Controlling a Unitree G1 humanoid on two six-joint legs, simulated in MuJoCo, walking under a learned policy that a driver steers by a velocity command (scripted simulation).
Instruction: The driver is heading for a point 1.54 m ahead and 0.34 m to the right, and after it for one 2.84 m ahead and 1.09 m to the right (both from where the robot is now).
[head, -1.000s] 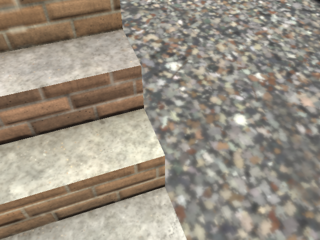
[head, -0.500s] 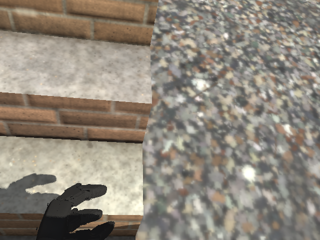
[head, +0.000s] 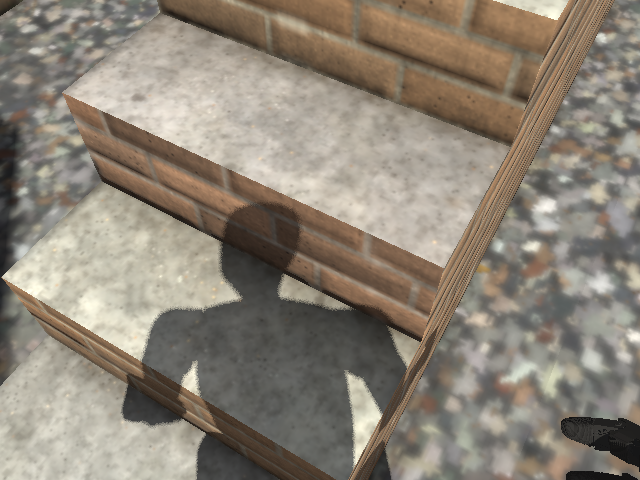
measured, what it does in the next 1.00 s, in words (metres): walks backwards, turning right: left foot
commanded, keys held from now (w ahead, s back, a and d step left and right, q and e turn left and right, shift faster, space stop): w+q+shift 0.12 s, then w+e+shift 0.88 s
